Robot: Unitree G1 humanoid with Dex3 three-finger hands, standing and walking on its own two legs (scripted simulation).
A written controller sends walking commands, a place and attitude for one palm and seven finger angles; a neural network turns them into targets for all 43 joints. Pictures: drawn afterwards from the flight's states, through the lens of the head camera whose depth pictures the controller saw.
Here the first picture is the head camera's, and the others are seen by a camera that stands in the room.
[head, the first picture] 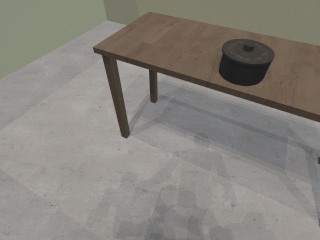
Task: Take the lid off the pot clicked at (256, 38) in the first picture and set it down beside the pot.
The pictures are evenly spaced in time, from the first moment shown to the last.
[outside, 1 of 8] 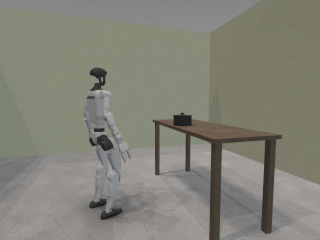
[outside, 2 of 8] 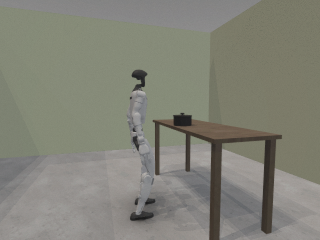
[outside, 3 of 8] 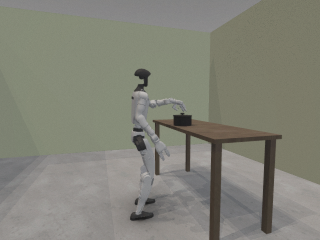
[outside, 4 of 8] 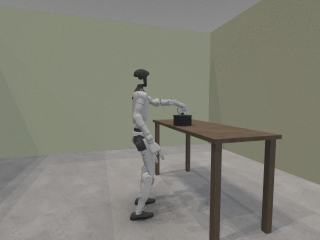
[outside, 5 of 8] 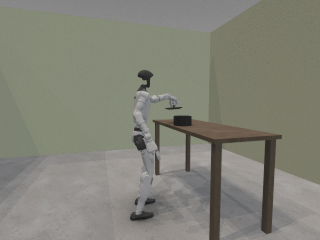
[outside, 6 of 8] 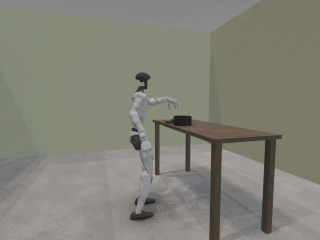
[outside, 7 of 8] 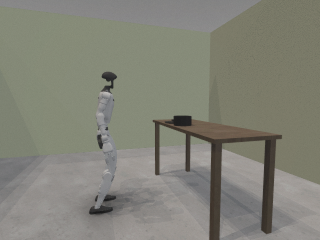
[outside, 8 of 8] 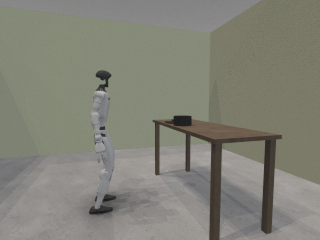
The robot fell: no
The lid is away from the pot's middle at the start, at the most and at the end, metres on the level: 0.00 0.25 0.24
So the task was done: yes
